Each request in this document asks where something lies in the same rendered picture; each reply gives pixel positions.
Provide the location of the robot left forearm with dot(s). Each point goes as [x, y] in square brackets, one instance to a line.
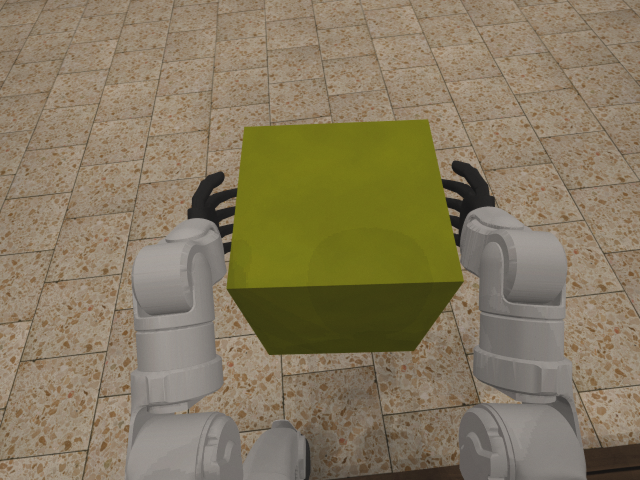
[173, 308]

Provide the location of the left robot upper arm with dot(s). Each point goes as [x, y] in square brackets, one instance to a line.
[194, 446]

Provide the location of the carton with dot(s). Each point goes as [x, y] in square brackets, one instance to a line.
[342, 240]

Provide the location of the robot right forearm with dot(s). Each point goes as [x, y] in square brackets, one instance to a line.
[522, 299]

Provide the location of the right robot upper arm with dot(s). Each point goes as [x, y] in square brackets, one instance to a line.
[503, 441]

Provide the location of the right robot hand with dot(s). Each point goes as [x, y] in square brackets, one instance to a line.
[474, 197]

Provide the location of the robot left thigh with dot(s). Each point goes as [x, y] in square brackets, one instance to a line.
[278, 454]

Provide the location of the left robot hand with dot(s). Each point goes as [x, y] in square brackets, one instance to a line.
[204, 204]

